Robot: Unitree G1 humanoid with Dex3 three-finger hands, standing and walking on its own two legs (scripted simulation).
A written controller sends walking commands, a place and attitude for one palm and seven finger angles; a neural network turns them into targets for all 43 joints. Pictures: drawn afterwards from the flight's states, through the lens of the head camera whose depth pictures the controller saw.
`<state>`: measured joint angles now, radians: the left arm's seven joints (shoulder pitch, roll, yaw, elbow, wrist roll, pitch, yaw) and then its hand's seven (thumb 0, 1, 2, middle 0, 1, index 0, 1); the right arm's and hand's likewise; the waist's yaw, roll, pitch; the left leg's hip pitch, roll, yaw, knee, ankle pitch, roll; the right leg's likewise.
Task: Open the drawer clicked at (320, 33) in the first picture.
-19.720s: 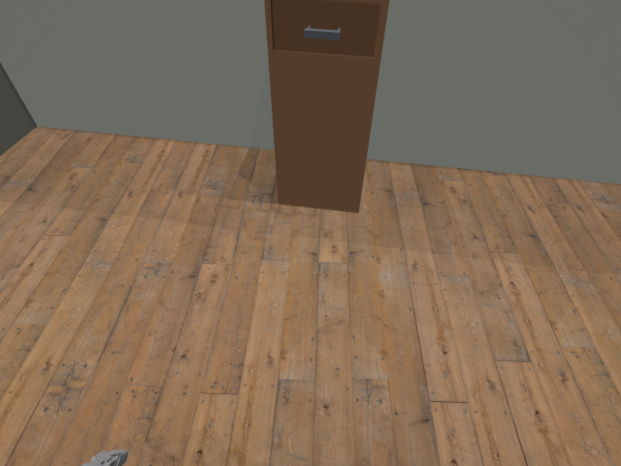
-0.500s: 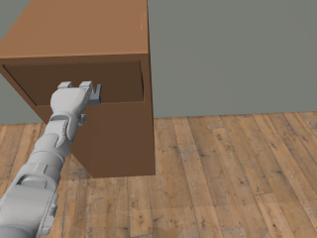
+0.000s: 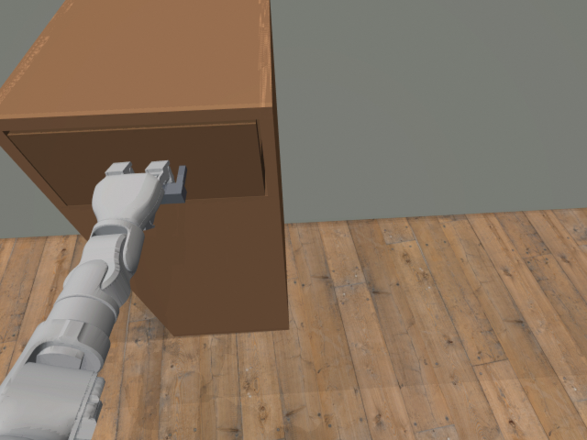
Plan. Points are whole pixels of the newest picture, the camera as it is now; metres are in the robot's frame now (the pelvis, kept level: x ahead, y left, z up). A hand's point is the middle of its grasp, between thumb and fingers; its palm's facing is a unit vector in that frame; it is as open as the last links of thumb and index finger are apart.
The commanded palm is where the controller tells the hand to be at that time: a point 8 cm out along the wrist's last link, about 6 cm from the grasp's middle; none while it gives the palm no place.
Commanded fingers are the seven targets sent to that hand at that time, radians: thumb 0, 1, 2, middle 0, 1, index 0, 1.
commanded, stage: pull the drawer open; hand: left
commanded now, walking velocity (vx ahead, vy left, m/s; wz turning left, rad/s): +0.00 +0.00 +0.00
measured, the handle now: (148, 184) +0.48 +0.23 +0.06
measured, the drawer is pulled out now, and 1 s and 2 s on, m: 0.00 0.08 0.28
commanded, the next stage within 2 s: none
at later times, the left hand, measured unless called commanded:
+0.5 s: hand (137, 255) +0.36 +0.23 +0.04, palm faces +0.00 -0.07 -1.00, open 5.4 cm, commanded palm +0.34 +0.24 +0.09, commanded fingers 0.00 0.90 0.90 -0.40 -1.35 -0.40 -1.35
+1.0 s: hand (135, 262) +0.35 +0.23 +0.04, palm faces -0.02 -0.06 -1.00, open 5.5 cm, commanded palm +0.30 +0.23 +0.09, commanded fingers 0.00 0.90 0.90 -0.40 -1.35 -0.40 -1.35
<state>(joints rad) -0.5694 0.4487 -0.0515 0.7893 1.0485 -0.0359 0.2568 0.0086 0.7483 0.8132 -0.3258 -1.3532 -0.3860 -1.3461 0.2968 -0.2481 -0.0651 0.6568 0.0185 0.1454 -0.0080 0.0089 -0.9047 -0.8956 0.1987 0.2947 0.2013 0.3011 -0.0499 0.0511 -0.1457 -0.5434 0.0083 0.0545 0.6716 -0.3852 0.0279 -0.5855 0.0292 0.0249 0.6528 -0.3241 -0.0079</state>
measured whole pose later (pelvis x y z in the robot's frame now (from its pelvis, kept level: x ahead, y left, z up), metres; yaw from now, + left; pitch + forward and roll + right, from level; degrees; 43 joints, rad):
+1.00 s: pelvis -0.01 -0.01 +0.00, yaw -1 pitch +10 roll +0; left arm -0.26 0.44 -0.01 0.49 1.01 -0.04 0.23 0.02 0.75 0.80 -0.29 -1.35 -0.40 -1.35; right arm 0.25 -0.25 -0.05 0.65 0.02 0.12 -0.04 0.01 -0.90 -0.90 0.20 0.29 0.20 0.30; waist -0.02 0.05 -0.11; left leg -0.44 0.01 0.07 0.62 -0.36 0.01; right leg -0.51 0.04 0.04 0.64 -0.31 -0.02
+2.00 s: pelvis +0.00 -0.02 +0.00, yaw -2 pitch +7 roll +1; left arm 0.74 0.43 0.00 -0.35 0.98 -0.03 0.37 0.05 0.72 0.77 -0.27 -1.34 -0.42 -1.35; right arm 0.13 -0.26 0.00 0.57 -0.02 0.07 0.05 0.01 -0.90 -0.90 0.20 0.29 0.20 0.30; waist 0.07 0.05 -0.10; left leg -0.38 0.03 0.07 0.68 -0.42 -0.01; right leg -0.46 0.06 0.05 0.70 -0.37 -0.03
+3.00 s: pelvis -0.03 -0.03 +0.00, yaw +0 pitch +3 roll +1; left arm 0.60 0.43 -0.01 -0.24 1.00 -0.08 0.34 0.00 -0.39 0.35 -0.33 -1.24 -0.33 -1.21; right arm 0.10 -0.24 0.00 0.60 -0.02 0.05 -0.01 0.01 -0.90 -0.90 0.20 0.29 0.20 0.30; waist 0.10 0.06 -0.05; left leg -0.35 0.02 0.03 0.66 -0.36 -0.01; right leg -0.40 0.05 0.01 0.68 -0.33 -0.05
